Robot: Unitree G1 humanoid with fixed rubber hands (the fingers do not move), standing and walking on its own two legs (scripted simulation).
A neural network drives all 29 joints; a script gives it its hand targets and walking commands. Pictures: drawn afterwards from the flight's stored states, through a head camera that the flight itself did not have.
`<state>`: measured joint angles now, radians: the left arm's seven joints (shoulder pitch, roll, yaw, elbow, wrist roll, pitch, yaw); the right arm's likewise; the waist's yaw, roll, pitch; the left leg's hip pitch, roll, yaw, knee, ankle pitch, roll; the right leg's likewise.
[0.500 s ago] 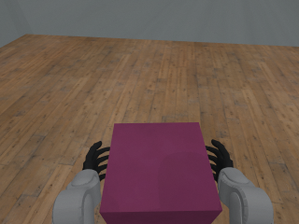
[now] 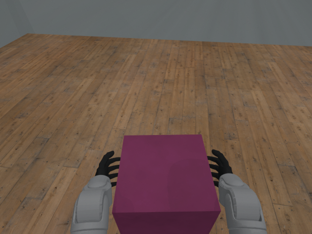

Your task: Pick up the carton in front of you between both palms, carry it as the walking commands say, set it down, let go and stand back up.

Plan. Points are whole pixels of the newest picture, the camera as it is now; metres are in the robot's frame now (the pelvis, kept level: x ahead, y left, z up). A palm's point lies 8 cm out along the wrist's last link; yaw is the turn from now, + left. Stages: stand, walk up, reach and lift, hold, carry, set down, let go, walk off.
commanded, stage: carry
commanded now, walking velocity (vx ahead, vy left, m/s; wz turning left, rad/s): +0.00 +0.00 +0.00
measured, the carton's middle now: (163, 192) +0.27 +0.00 -0.03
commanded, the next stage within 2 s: hold in 0.64 s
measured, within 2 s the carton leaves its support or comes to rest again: neither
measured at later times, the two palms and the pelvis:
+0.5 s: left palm (105, 177) +0.28 +0.15 +0.04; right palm (222, 175) +0.28 -0.15 +0.04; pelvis -0.01 +0.00 +0.00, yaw +0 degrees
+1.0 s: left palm (96, 192) +0.23 +0.16 +0.04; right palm (221, 186) +0.24 -0.14 +0.04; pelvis -0.04 +0.00 +0.01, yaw +2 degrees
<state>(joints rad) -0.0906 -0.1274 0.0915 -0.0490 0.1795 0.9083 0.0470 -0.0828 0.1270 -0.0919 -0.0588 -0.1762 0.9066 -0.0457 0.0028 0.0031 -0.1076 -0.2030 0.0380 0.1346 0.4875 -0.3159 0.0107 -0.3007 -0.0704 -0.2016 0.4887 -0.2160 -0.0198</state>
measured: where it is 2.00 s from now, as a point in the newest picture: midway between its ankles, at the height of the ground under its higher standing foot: outside the picture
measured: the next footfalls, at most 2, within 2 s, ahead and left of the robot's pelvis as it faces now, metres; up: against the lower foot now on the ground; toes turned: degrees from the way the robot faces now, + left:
none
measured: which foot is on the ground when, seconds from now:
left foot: down 0.00-1.00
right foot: down 0.00-1.00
